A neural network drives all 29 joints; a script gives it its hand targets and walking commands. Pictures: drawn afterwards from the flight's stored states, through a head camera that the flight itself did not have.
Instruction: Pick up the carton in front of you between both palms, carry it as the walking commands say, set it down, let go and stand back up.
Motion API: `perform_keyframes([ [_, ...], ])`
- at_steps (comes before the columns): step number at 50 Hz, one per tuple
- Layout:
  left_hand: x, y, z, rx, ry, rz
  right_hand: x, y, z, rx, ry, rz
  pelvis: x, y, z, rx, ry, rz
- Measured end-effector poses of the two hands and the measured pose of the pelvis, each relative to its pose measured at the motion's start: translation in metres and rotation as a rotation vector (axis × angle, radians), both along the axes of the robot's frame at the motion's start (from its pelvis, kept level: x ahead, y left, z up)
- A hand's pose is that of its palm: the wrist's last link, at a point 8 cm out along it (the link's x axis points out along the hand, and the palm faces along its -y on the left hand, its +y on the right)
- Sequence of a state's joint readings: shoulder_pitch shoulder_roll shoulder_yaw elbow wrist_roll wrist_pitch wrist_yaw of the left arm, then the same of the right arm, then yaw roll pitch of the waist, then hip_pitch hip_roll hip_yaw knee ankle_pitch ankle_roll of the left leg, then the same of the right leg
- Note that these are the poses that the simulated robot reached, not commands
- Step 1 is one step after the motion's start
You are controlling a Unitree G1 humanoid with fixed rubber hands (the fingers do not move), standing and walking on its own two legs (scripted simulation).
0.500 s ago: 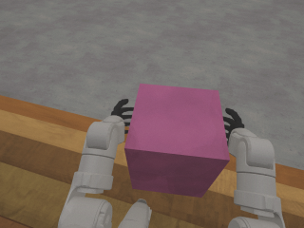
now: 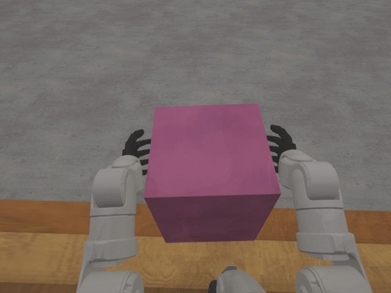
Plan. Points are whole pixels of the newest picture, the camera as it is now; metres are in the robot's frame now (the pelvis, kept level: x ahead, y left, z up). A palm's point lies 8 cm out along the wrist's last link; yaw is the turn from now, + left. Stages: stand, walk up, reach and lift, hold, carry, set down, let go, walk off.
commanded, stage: carry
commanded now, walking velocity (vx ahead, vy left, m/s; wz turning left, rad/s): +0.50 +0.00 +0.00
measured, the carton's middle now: (208, 178) +0.36 -0.02 +0.02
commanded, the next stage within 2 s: none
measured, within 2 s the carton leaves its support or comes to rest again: neither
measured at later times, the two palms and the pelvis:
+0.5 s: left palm (144, 110) +0.74 +0.17 -0.11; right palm (227, 113) +0.71 -0.13 -0.12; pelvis +0.37 +0.03 -0.23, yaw +0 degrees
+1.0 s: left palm (157, 98) +1.07 +0.16 -0.33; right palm (213, 93) +1.09 -0.14 -0.33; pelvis +0.74 -0.01 -0.43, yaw -3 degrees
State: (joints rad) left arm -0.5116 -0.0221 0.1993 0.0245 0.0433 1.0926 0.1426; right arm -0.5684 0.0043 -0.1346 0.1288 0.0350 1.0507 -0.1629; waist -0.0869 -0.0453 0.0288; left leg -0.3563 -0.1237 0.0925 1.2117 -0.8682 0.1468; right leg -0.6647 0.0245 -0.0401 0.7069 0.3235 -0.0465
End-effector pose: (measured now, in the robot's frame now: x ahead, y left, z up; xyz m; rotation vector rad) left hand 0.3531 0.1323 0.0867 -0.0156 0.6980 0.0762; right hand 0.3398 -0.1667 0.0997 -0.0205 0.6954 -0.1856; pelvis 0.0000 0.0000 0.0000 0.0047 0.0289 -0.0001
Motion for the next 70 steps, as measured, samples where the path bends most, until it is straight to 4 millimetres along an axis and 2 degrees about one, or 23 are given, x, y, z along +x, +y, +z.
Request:
perform_keyframes([
  [3,0.045,0.008,-0.012,0.024,-0.070,0.036,0.058,0.008,-0.017,0.012,-0.068,0.042,0.054,-0.004,-0.041,0.006,-0.029,-0.006],
  [6,0.082,0.026,-0.036,0.044,-0.077,0.088,0.113,0.026,-0.041,0.009,-0.077,0.108,0.098,-0.010,-0.075,-0.010,-0.032,-0.011],
  [9,0.114,0.039,-0.070,0.043,-0.011,0.110,0.154,0.040,-0.073,0.003,-0.012,0.134,0.135,-0.014,-0.095,-0.020,-0.026,-0.016],
  [12,0.149,0.044,-0.102,0.041,0.072,0.108,0.187,0.044,-0.108,0.008,0.072,0.131,0.174,-0.014,-0.108,-0.024,-0.023,-0.010],
  [15,0.191,0.044,-0.126,0.064,0.112,0.080,0.223,0.043,-0.138,0.025,0.111,0.110,0.213,-0.008,-0.124,-0.015,-0.017,-0.019],
  [18,0.243,0.043,-0.143,0.099,0.091,0.050,0.266,0.042,-0.164,0.055,0.090,0.085,0.257,0.004,-0.148,-0.024,-0.017,-0.023],
  [23,0.345,0.042,-0.180,0.076,-0.002,0.000,0.345,0.041,-0.202,0.027,-0.001,0.030,0.345,0.024,-0.210,-0.028,-0.032,-0.012],
  [27,0.413,0.028,-0.225,0.057,0.014,-0.047,0.393,0.029,-0.248,0.020,0.017,-0.025,0.398,0.038,-0.248,-0.002,0.001,-0.002],
  [31,0.458,0.018,-0.278,0.038,0.108,-0.073,0.430,0.021,-0.298,0.030,0.111,-0.055,0.445,0.044,-0.268,0.011,0.013,-0.011],
  [34,0.489,0.016,-0.309,0.032,0.149,-0.069,0.465,0.018,-0.324,0.025,0.151,-0.053,0.484,0.041,-0.280,0.011,0.014,-0.015],
  [38,0.541,0.014,-0.338,0.011,0.111,-0.045,0.530,0.015,-0.343,0.004,0.115,-0.029,0.541,0.029,-0.308,0.016,0.005,-0.008],
  [42,0.605,0.012,-0.358,0.012,0.005,0.001,0.612,0.013,-0.360,0.012,0.008,0.009,0.613,0.012,-0.354,0.035,-0.019,-0.024],
  [45,0.651,0.019,-0.372,0.039,-0.068,0.058,0.676,0.019,-0.378,0.028,-0.067,0.069,0.666,0.000,-0.394,0.021,-0.035,-0.043],
  [48,0.693,0.026,-0.398,0.044,-0.041,0.086,0.725,0.026,-0.405,0.031,-0.041,0.097,0.709,-0.010,-0.418,-0.003,-0.019,-0.047],
  [53,0.761,0.024,-0.444,0.054,0.087,0.078,0.789,0.024,-0.459,0.042,0.086,0.089,0.784,-0.016,-0.437,-0.011,-0.007,-0.043],
  [58,0.852,0.018,-0.474,0.101,0.077,0.036,0.869,0.018,-0.502,0.071,0.076,0.065,0.865,-0.009,-0.472,-0.019,-0.001,-0.056],
  [61,0.917,0.017,-0.493,0.096,0.019,0.024,0.928,0.017,-0.521,0.066,0.018,0.051,0.925,-0.005,-0.505,-0.044,-0.004,-0.060],
  [63,0.964,0.016,-0.510,0.079,-0.020,0.012,0.970,0.015,-0.535,0.051,-0.021,0.037,0.971,-0.002,-0.533,-0.071,-0.023,-0.049],
  [65,1.008,0.014,-0.531,0.056,-0.034,0.002,1.011,0.013,-0.549,0.025,-0.033,0.029,1.007,-0.002,-0.554,-0.038,-0.004,-0.044],
  [67,1.044,0.008,-0.553,0.049,-0.001,-0.012,1.043,0.008,-0.568,0.012,0.000,0.014,1.034,-0.001,-0.564,-0.014,0.020,-0.038],
  [70,1.086,-0.003,-0.582,0.038,0.083,-0.030,1.075,-0.003,-0.598,0.031,0.083,-0.025,1.074,0.001,-0.567,-0.006,0.040,-0.037],
])
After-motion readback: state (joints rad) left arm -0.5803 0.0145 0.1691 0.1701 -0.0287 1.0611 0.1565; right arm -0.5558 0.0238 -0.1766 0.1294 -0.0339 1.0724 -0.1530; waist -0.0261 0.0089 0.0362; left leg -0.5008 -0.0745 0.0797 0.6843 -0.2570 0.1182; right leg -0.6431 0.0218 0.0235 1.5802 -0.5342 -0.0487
